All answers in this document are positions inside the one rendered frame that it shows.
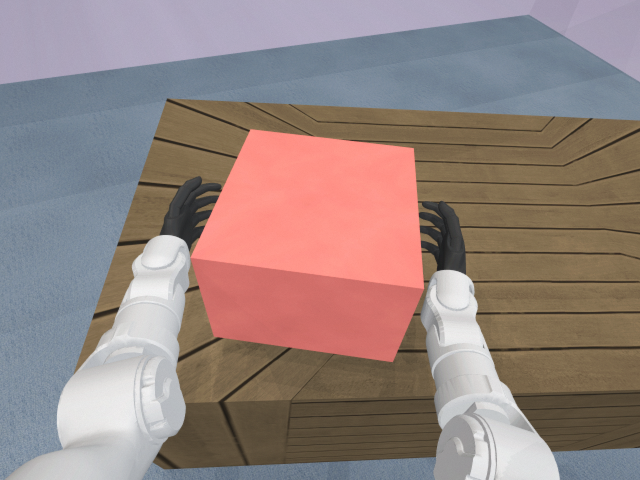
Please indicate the left robot upper arm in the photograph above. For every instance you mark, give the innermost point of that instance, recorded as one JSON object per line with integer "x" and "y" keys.
{"x": 113, "y": 420}

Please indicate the right robot upper arm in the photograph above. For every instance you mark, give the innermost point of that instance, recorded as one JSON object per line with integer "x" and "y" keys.
{"x": 475, "y": 447}

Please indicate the carton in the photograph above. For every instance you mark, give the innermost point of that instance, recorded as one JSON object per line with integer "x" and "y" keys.
{"x": 314, "y": 243}

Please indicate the pedestal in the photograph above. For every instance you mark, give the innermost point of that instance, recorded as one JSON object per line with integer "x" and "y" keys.
{"x": 549, "y": 210}

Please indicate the robot left forearm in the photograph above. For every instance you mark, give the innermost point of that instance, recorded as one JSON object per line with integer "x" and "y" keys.
{"x": 150, "y": 315}

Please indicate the robot right forearm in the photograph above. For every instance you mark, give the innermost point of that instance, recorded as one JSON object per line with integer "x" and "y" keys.
{"x": 461, "y": 365}

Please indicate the robot left hand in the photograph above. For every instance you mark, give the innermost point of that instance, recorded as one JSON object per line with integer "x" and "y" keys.
{"x": 181, "y": 218}

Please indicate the robot right hand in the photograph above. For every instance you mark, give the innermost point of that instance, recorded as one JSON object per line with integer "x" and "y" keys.
{"x": 450, "y": 252}

